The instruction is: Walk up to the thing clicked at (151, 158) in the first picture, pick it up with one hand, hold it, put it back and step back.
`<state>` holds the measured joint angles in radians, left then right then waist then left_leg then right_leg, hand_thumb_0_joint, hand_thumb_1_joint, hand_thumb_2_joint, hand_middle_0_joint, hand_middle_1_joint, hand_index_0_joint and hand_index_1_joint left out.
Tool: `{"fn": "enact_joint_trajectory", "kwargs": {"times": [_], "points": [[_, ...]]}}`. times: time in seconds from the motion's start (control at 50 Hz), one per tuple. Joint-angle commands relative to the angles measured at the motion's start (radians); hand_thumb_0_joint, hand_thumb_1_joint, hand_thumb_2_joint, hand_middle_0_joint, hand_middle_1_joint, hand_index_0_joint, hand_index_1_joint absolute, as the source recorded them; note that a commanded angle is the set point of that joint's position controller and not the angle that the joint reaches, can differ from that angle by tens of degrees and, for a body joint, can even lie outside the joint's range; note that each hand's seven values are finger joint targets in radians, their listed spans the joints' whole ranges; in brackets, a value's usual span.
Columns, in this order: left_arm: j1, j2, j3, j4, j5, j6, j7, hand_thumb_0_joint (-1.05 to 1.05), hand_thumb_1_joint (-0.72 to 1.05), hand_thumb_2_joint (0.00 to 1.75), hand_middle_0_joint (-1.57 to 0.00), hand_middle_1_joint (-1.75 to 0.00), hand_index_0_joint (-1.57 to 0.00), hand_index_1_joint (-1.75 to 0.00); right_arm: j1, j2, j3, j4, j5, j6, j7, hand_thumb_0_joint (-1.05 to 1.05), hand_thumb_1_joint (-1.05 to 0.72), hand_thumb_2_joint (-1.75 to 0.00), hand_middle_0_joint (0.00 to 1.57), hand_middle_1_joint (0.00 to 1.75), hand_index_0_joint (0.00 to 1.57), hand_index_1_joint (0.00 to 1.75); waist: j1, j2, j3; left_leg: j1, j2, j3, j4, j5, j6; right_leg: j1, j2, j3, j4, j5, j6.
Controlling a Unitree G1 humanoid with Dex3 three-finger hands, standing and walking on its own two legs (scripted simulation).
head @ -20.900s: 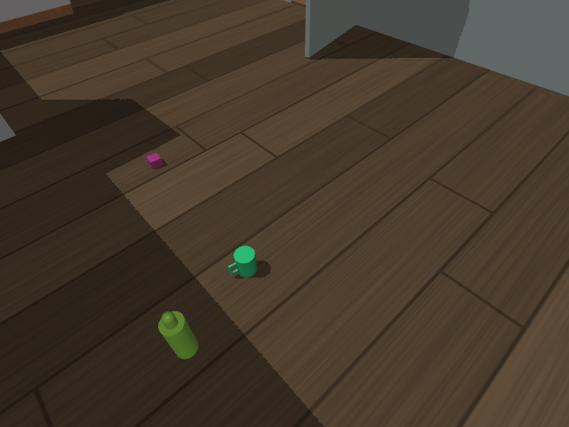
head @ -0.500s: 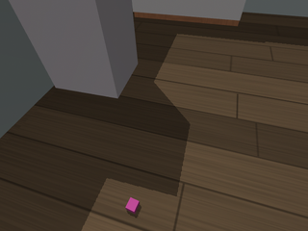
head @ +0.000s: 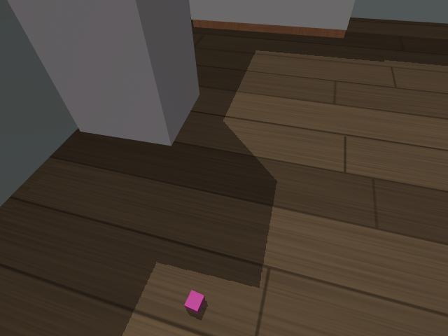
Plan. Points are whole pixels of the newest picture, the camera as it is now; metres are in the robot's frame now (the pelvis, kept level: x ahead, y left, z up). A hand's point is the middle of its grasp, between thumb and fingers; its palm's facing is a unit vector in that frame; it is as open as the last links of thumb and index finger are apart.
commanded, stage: walk up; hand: left
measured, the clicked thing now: (194, 302) +0.40 +0.19 -0.76
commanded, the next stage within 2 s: stand in 0.08 s
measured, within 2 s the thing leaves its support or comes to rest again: neither
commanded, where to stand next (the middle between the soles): +0.03 +0.00 m, yaw +1 degrees
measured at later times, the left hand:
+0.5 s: hand out of the picture +0.06 +0.25 -0.15, palm faces -0.03 -0.94 -0.34, open 7.3 cm
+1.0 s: hand out of the picture +0.05 +0.25 -0.15, palm faces -0.02 -0.94 -0.34, open 7.3 cm
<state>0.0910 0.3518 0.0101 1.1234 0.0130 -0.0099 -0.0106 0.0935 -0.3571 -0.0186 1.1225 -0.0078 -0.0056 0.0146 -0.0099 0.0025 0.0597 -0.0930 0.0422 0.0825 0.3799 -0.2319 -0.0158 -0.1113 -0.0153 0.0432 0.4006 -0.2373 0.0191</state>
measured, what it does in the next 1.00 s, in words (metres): stands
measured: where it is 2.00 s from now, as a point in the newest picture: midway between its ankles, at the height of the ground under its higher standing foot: outside the picture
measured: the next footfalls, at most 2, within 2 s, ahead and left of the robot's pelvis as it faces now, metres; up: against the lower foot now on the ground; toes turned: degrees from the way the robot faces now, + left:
none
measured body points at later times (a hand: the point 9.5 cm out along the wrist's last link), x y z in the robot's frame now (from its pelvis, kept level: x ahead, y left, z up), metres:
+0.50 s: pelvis -0.02 +0.00 +0.00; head -0.01 +0.00 +0.45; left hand +0.06 +0.30 -0.13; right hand +0.07 -0.30 -0.13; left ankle -0.01 +0.13 -0.74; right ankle -0.01 -0.13 -0.74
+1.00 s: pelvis -0.02 +0.00 +0.00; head -0.01 +0.00 +0.45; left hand +0.05 +0.30 -0.13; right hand +0.06 -0.30 -0.13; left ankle -0.01 +0.13 -0.74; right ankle -0.01 -0.13 -0.74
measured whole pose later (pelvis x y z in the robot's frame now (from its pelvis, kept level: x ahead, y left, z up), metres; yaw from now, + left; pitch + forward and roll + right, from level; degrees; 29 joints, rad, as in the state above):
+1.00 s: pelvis -0.02 +0.00 +0.00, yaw +2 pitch -3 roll +0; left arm 0.11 0.35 -0.01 1.13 0.01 -0.01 -0.01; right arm 0.11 -0.35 -0.01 1.15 -0.01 0.00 0.02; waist -0.01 0.00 0.06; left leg -0.11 0.03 0.06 0.32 -0.16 -0.02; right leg -0.12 -0.02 0.02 0.33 -0.18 0.02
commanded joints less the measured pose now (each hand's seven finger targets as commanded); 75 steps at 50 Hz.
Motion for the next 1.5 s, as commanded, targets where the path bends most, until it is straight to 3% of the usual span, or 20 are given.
{"fn": "enact_joint_trajectory", "kwargs": {"times": [0.0, 0.04, 0.06, 0.12, 0.4, 0.5, 0.56, 0.66, 0.76, 0.86, 0.94, 1.2, 1.3, 1.48], "points": [[-0.047, 0.217, 0.037, -0.071, -0.005, -0.020, 0.019, 0.00, 0.90, 0.90, -0.20, -0.30, -0.20, -0.30, -0.047, -0.214, -0.044, -0.061, -0.004, -0.025, -0.017, 0.00, -0.90, -0.90, 0.20, 0.30, 0.20, 0.30, 0.003, -0.003, -0.081, 0.056, 0.087, -0.080, -0.058, 0.180, 0.047, -0.040, -0.075, 0.057, -0.053, 0.249, -0.048], [-0.050, 0.215, 0.036, -0.071, -0.006, -0.018, 0.020, 0.00, 0.90, 0.90, -0.20, -0.30, -0.20, -0.30, -0.049, -0.215, -0.044, -0.060, -0.002, -0.025, -0.018, 0.00, -0.90, -0.90, 0.20, 0.30, 0.20, 0.30, 0.003, 0.005, -0.076, 0.044, 0.090, -0.083, -0.068, 0.177, 0.048, -0.030, -0.075, 0.051, -0.053, 0.254, -0.045], [-0.073, 0.214, 0.029, -0.069, -0.011, -0.018, 0.023, 0.00, 0.90, 0.90, -0.20, -0.30, -0.20, -0.30, -0.087, -0.196, -0.036, -0.062, 0.002, -0.022, -0.021, 0.00, -0.90, -0.90, 0.20, 0.30, 0.20, 0.30, 0.003, -0.010, -0.060, 0.038, 0.113, -0.105, -0.078, 0.303, 0.035, -0.031, -0.104, 0.059, -0.066, 0.335, -0.041], [-0.048, 0.211, 0.028, -0.064, -0.011, -0.019, 0.024, 0.00, 0.90, 0.90, -0.20, -0.30, -0.20, -0.30, -0.068, -0.210, -0.038, -0.055, 0.004, -0.020, -0.023, 0.00, -0.90, -0.90, 0.20, 0.30, 0.20, 0.30, 0.001, -0.001, -0.105, 0.079, 0.110, -0.091, -0.071, 0.351, 0.029, 0.003, -0.105, 0.054, -0.078, 0.388, -0.032], [-0.054, 0.217, 0.023, -0.052, -0.005, -0.018, 0.024, 0.00, 0.90, 0.90, -0.20, -0.30, -0.20, -0.30, -0.076, -0.199, -0.033, -0.035, -0.001, -0.014, -0.016, 0.00, -0.90, -0.90, 0.20, 0.30, 0.20, 0.30, -0.003, -0.011, -0.075, 0.044, 0.105, -0.109, -0.127, 0.141, 0.024, -0.027, -0.105, 0.056, -0.144, 0.178, -0.029], [-0.054, 0.217, 0.025, -0.052, -0.005, -0.017, 0.020, 0.00, 0.90, 0.90, -0.20, -0.30, -0.20, -0.30, -0.065, -0.194, -0.032, -0.031, -0.006, -0.016, -0.013, 0.00, -0.90, -0.90, 0.20, 0.30, 0.20, 0.30, 0.000, -0.011, -0.033, 0.003, 0.095, -0.115, -0.136, 0.036, 0.024, -0.063, -0.100, 0.063, -0.168, 0.046, -0.028], [-0.038, 0.214, 0.027, -0.051, -0.003, -0.016, 0.015, 0.00, 0.90, 0.90, -0.20, -0.30, -0.20, -0.30, -0.056, -0.202, -0.035, -0.030, -0.007, -0.018, -0.012, 0.00, -0.90, -0.90, 0.20, 0.30, 0.20, 0.30, 0.002, 0.010, -0.043, -0.004, 0.096, -0.123, -0.146, -0.008, 0.025, -0.068, -0.098, 0.063, -0.161, 0.029, -0.031], [-0.028, 0.214, 0.026, -0.053, -0.004, -0.020, 0.014, 0.00, 0.90, 0.90, -0.20, -0.30, -0.20, -0.30, -0.046, -0.199, -0.035, -0.031, -0.006, -0.023, -0.013, 0.00, -0.90, -0.90, 0.20, 0.30, 0.20, 0.30, 0.003, -0.004, -0.073, 0.023, 0.102, -0.125, -0.129, 0.089, 0.028, -0.051, -0.107, 0.063, -0.140, 0.115, -0.034], [-0.030, 0.211, 0.023, -0.055, -0.006, -0.017, 0.016, 0.00, 0.90, 0.90, -0.20, -0.30, -0.20, -0.30, -0.036, -0.205, -0.035, -0.028, -0.005, -0.019, -0.015, 0.00, -0.90, -0.90, 0.20, 0.30, 0.20, 0.30, 0.001, -0.005, -0.068, 0.006, 0.098, -0.126, -0.125, 0.075, 0.027, -0.046, -0.108, 0.062, -0.140, 0.105, -0.036], [-0.014, 0.212, 0.020, -0.052, -0.007, -0.019, 0.017, 0.00, 0.90, 0.90, -0.20, -0.30, -0.20, -0.30, -0.033, -0.200, -0.031, -0.029, -0.002, -0.024, -0.016, 0.00, -0.90, -0.90, 0.20, 0.30, 0.20, 0.30, 0.005, -0.002, -0.087, 0.029, 0.105, -0.129, -0.118, 0.174, 0.027, -0.031, -0.108, 0.052, -0.118, 0.170, -0.037], [-0.018, 0.215, 0.019, -0.051, -0.005, -0.019, 0.019, 0.00, 0.90, 0.90, -0.20, -0.30, -0.20, -0.30, -0.024, -0.198, -0.028, -0.027, -0.002, -0.019, -0.016, 0.00, -0.90, -0.90, 0.20, 0.30, 0.20, 0.30, 0.001, -0.019, -0.065, 0.009, 0.099, -0.125, -0.115, 0.127, 0.029, -0.034, -0.114, 0.059, -0.135, 0.149, -0.035], [-0.016, 0.217, 0.020, -0.062, -0.002, -0.021, 0.019, 0.00, 0.90, 0.90, -0.20, -0.30, -0.20, -0.30, -0.038, -0.202, -0.030, -0.039, -0.001, -0.022, -0.015, 0.00, -0.90, -0.90, 0.20, 0.30, 0.20, 0.30, 0.006, -0.010, -0.078, 0.031, 0.107, -0.129, -0.113, 0.177, 0.027, -0.032, -0.111, 0.047, -0.132, 0.174, -0.034], [-0.015, 0.214, 0.019, -0.060, -0.004, -0.021, 0.019, 0.00, 0.90, 0.90, -0.20, -0.30, -0.20, -0.30, -0.039, -0.200, -0.030, -0.040, -0.002, -0.019, -0.014, 0.00, -0.90, -0.90, 0.20, 0.30, 0.20, 0.30, 0.005, -0.014, -0.064, 0.015, 0.100, -0.125, -0.115, 0.133, 0.028, -0.036, -0.114, 0.052, -0.146, 0.150, -0.034], [-0.008, 0.213, 0.019, -0.061, -0.004, -0.022, 0.018, 0.00, 0.90, 0.90, -0.20, -0.30, -0.20, -0.30, -0.035, -0.201, -0.028, -0.039, 0.000, -0.020, -0.015, 0.00, -0.90, -0.90, 0.20, 0.30, 0.20, 0.30, 0.005, 0.002, -0.083, 0.023, 0.100, -0.125, -0.109, 0.164, 0.025, -0.016, -0.113, 0.050, -0.139, 0.181, -0.035]]}}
